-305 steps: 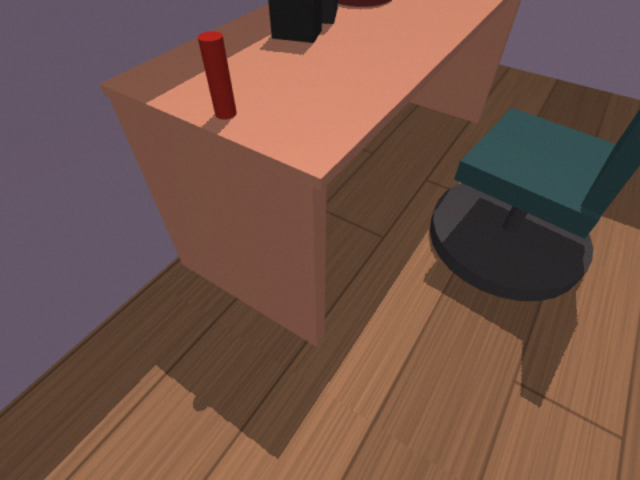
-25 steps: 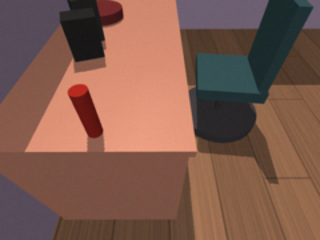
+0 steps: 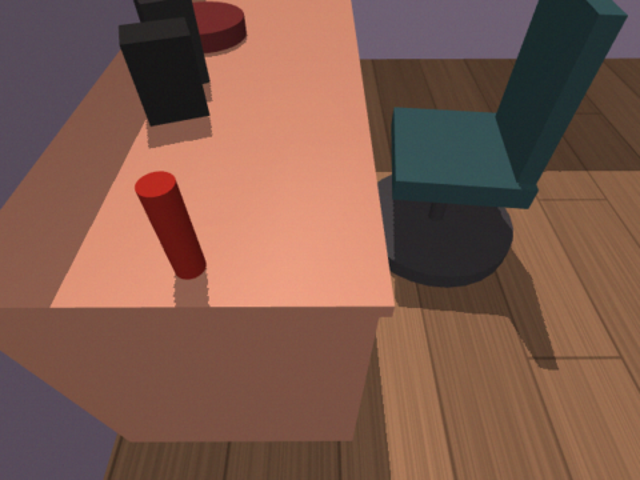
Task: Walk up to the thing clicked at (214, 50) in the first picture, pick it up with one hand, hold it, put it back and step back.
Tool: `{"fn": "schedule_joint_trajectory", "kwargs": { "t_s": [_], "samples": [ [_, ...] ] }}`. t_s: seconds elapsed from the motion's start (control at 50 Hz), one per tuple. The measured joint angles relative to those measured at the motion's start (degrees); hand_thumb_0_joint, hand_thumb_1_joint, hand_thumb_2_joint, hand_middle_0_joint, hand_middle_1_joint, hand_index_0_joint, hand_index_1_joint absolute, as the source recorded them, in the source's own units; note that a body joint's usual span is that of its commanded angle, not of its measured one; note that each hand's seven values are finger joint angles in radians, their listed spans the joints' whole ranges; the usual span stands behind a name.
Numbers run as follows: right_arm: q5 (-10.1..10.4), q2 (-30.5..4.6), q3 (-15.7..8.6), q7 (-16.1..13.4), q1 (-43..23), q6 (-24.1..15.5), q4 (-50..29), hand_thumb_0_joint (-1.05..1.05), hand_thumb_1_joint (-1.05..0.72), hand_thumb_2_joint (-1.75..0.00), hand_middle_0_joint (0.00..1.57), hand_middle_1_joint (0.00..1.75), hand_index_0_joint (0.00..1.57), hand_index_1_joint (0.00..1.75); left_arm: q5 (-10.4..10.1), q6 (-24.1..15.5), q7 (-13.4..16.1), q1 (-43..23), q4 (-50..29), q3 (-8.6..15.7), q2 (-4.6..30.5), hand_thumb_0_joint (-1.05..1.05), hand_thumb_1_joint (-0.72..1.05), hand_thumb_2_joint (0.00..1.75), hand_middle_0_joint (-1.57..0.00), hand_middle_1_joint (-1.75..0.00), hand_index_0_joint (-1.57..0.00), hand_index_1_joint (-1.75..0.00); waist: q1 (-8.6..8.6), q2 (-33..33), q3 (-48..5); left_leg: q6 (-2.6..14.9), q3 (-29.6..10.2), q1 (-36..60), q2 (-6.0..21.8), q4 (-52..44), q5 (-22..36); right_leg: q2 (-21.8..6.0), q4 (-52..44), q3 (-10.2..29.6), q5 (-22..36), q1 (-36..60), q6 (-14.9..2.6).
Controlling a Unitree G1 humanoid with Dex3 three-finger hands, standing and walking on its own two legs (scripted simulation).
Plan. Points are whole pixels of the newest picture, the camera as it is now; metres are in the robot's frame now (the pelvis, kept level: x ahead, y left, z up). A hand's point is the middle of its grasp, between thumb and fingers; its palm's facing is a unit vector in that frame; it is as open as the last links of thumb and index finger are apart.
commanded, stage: stand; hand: left
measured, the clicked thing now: (175, 230) +0.44 +0.23 +0.06
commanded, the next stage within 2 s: rise first in 0.30 s
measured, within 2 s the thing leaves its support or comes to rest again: neither
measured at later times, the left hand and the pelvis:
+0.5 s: hand out of the picture +0.10 +0.25 -0.15, palm faces +0.06 -0.94 -0.32, open 8.1 cm; pelvis -0.01 +0.00 +0.00, yaw +0 degrees
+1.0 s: hand (112, 437) +0.19 +0.27 -0.03, palm faces +0.27 -0.90 -0.35, open 17.0 cm; pelvis +0.00 +0.01 +0.00, yaw +0 degrees
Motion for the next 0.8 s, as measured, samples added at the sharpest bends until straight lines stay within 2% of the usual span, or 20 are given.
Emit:
{"fn": "schedule_joint_trajectory", "kwargs": {
  "t_s": [0.42, 0.48, 0.54, 0.6, 0.66, 0.72, 0.8],
  "samples": [
    [0.0, 0.1, -0.1, 0.0, -0.1, 0.2, -0.4, 0.00, -0.91, -0.89, 0.20, 0.30, 0.20, 0.29, 0.2, -0.1, 0.1, 0.5, -0.3, 0.0, -0.1, 0.01, 0.90, 0.90, -0.20, -0.30, -0.20, -0.29, 0.00, -0.2, 0.0, 0.10, 0.1, 0.2, 0.1, 0.2, -0.1, 0.1, -0.5, 0.1, 0.3, 0.5, 0.10],
    [3.8, 0.7, -0.3, -1.6, 0.2, -1.8, -6.3, 0.01, -0.87, -0.85, 0.17, 0.26, 0.17, 0.25, -3.3, -1.1, 1.5, 0.9, -6.6, 0.3, -1.1, 0.01, 0.86, 0.85, -0.17, -0.26, -0.17, -0.26, -0.31, -0.1, 1.3, 0.31, -0.1, -2.5, -0.1, 3.2, -1.0, -0.1, 2.4, 0.1, -0.6, -2.1, 0.16],
    [4.7, 2.3, -2.6, -2.9, -2.5, -4.2, -9.0, 0.01, -0.76, -0.75, 0.13, 0.20, 0.13, 0.19, -4.5, -3.2, 2.7, -1.3, -10.6, 2.5, -2.6, 0.01, 0.76, 0.75, -0.14, -0.20, -0.13, -0.20, -0.23, 0.0, 2.0, 0.40, 0.0, -5.6, -0.2, 5.7, -1.5, -0.2, 4.9, 0.3, -1.0, -5.3, 0.20],
    [4.0, 3.6, -5.0, -3.6, -5.1, -4.8, -10.3, 0.01, -0.61, -0.60, 0.10, 0.14, 0.10, 0.14, -3.7, -3.8, 3.5, -3.5, -13.4, 5.0, -3.6, 0.01, 0.61, 0.60, -0.11, -0.15, -0.10, -0.15, 0.01, 0.1, 1.4, 0.54, 0.1, -8.1, -0.2, 7.1, -1.7, -0.3, 6.1, 0.5, -1.1, -7.7, 0.27],
    [3.3, 4.6, -6.6, -3.7, -3.9, -4.8, -13.4, 0.00, -0.43, -0.45, 0.08, 0.11, 0.08, 0.10, -2.9, -4.1, 3.7, -2.1, -18.7, 6.7, -4.3, 0.01, 0.43, 0.45, -0.10, -0.12, -0.09, -0.11, 0.46, 0.2, 0.0, 0.62, 0.1, -8.4, -0.3, 6.7, -1.6, -0.4, 5.6, 0.5, -0.9, -8.0, 0.40],
    [3.2, 5.2, -6.7, -3.6, -0.5, -4.2, -17.1, 0.00, -0.24, -0.33, 0.07, 0.08, 0.07, 0.08, -2.7, -3.9, 3.8, 1.8, -24.5, 7.4, -4.3, 0.01, 0.26, 0.33, -0.08, -0.10, -0.08, -0.09, 0.90, 0.4, -1.8, 0.69, 0.3, -7.5, -0.4, 5.9, -1.8, -0.5, 4.8, 0.6, -1.0, -7.1, 0.51],
    [3.2, 6.1, -5.3, -4.0, 3.5, -3.2, -21.7, 0.00, -0.01, -0.21, 0.06, 0.07, 0.06, 0.06, -2.8, -3.2, 4.3, 6.7, -31.6, 7.5, -4.0, 0.01, 0.02, 0.21, -0.07, -0.08, -0.07, -0.06, 1.30, 0.6, -2.6, 0.81, 0.3, -5.8, -0.6, 5.6, -2.4, -0.7, 4.5, 0.6, -1.7, -5.5, 0.65]
  ]
}}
